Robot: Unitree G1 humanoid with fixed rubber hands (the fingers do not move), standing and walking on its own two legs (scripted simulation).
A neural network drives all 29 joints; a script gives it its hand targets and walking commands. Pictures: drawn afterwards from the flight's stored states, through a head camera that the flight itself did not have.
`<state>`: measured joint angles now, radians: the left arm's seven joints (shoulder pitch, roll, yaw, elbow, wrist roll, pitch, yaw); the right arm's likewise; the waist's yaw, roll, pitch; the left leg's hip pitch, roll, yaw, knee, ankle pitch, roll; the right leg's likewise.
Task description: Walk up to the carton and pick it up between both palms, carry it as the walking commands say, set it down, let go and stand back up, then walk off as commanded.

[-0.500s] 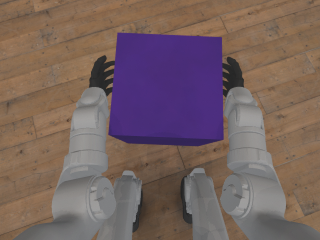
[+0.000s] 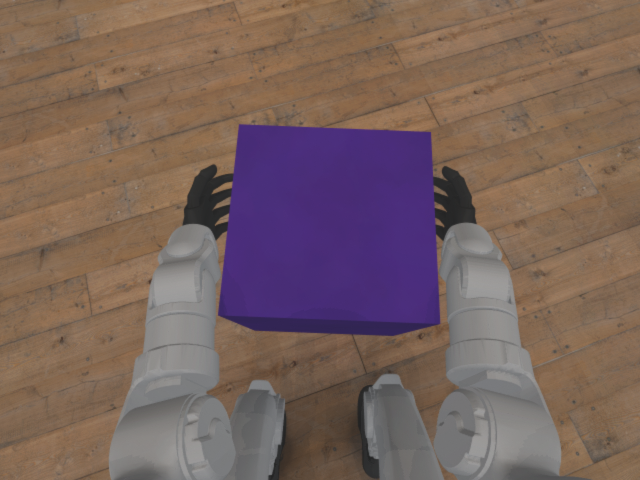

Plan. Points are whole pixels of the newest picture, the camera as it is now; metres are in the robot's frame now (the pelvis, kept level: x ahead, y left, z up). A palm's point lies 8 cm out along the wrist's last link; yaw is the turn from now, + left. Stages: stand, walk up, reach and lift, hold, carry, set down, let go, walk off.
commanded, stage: reach and lift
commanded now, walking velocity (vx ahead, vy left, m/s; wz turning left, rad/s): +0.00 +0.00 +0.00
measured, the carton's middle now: (328, 247) +0.42 +0.00 -0.11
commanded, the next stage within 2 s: none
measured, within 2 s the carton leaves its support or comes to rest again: neither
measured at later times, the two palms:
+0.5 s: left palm (177, 224) +0.40 +0.16 +0.04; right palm (481, 224) +0.40 -0.16 +0.03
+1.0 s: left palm (142, 221) +0.37 +0.16 +0.11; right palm (513, 219) +0.38 -0.16 +0.10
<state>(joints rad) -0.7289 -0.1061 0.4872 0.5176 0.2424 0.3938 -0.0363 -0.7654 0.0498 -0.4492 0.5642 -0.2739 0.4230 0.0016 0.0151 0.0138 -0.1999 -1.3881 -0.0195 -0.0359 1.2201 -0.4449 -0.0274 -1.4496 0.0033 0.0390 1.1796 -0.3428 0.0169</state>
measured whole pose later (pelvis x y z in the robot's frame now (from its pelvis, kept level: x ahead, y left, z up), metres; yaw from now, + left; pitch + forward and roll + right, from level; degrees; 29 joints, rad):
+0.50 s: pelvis +0.02 +0.00 +0.07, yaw +0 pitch +27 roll +1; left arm -0.56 -0.16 0.46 0.44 0.28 0.40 -0.06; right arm -0.59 0.10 -0.43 0.48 -0.30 0.43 0.03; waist 0.02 0.02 -0.15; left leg -1.02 -0.01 -0.04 0.90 -0.35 -0.02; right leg -1.07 0.00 0.03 0.86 -0.26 0.01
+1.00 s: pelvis +0.04 +0.00 +0.11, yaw +0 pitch +14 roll +0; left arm -0.39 -0.19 0.41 0.37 0.29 0.44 -0.07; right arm -0.42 0.13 -0.38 0.40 -0.32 0.47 0.04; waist 0.02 0.02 -0.07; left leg -0.57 -0.01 -0.05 0.59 -0.26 -0.02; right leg -0.63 0.00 0.03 0.56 -0.18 0.01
